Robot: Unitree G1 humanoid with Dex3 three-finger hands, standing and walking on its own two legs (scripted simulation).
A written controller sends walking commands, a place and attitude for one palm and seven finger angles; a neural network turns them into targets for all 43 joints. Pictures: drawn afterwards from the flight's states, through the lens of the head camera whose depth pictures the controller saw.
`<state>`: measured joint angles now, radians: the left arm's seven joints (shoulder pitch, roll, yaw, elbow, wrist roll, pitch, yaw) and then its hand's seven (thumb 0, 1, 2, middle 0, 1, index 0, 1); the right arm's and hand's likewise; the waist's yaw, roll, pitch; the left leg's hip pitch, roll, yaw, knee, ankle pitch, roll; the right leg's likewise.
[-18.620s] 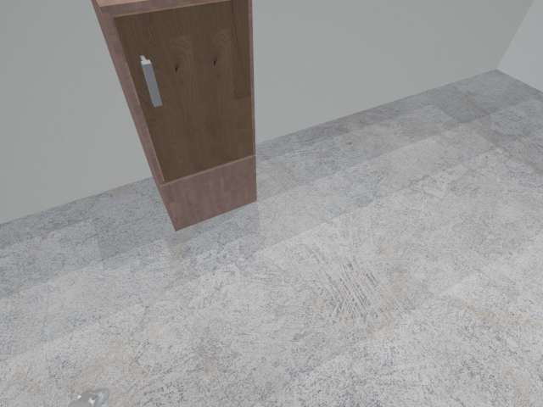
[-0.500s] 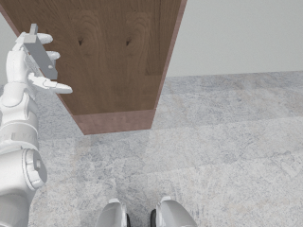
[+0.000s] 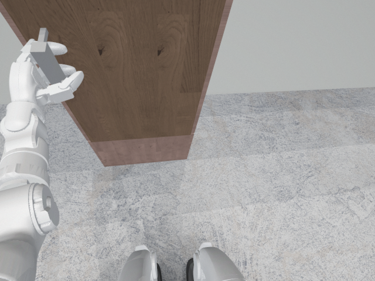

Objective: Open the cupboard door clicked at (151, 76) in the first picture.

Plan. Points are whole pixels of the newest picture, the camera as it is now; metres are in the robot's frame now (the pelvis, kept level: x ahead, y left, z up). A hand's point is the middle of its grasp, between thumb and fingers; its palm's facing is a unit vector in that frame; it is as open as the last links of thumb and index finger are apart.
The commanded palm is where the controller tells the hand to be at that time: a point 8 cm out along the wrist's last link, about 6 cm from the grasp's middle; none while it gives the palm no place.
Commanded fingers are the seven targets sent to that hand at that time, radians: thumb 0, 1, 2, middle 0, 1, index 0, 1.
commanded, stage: close the thumb around the handle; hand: left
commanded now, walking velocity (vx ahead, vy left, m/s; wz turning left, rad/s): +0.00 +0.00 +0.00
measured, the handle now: (55, 64) +0.55 +0.24 +0.06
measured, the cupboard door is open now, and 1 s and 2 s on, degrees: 0 30 43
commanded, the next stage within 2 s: pull the door open along its arc in 0.22 s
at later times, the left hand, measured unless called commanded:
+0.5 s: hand (66, 84) +0.50 +0.21 +0.07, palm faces +0.08 -1.00 -0.02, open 5.7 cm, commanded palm +0.46 +0.25 +0.06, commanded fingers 0.00 0.90 0.90 -0.40 -1.35 -0.40 -1.35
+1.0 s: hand (102, 155) +0.34 +0.13 +0.07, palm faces +0.31 -0.95 +0.05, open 6.3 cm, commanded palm +0.28 +0.21 +0.06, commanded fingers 0.00 0.90 0.90 -0.40 -1.35 -0.40 -1.35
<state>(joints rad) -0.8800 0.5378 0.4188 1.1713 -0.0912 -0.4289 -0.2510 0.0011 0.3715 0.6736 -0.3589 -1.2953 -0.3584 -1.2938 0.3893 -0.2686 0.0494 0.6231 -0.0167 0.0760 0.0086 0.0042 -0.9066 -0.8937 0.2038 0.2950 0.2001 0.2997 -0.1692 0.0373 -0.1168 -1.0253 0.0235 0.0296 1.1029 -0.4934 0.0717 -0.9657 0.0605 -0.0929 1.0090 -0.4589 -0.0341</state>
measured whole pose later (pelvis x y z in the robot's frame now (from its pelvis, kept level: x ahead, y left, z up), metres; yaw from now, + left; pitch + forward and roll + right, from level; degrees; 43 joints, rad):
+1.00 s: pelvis +0.02 -0.02 +0.02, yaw +0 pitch +16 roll -1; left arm -0.01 0.03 0.07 0.23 -0.10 -0.36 0.23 0.02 0.64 0.69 -0.36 -1.34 -0.36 -1.33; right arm 0.22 -0.21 0.00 0.51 -0.03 0.05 0.07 0.01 -0.91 -0.89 0.20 0.29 0.20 0.30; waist -0.02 0.03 -0.16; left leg -0.77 0.00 0.07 0.98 -0.49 0.05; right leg -0.76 0.05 -0.04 0.96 -0.49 -0.05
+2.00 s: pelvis +0.00 -0.06 +0.02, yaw +5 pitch +13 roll +1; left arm 0.02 -0.06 -0.09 0.30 0.02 -0.38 0.48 0.00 -0.41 0.34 -0.28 -1.09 -0.29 -1.09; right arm 0.20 -0.20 -0.01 0.60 -0.06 0.00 0.00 0.01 -0.91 -0.89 0.20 0.29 0.20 0.30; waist 0.00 0.03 -0.15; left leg -0.76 -0.02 0.00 0.97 -0.44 0.00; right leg -0.73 0.03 -0.12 0.98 -0.48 -0.10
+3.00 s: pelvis -0.01 -0.01 +0.01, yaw +3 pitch +12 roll -2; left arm 0.28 0.10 -0.17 -0.02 -0.06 -0.32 0.03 -0.01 -0.50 0.30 -0.18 -0.32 -0.18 -0.32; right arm 0.23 -0.21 0.04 0.45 -0.01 -0.03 0.00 0.01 -0.91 -0.89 0.20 0.30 0.20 0.30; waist 0.00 0.04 -0.13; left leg -0.79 -0.02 0.03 1.06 -0.49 0.06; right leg -0.75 0.02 -0.09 1.03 -0.50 -0.04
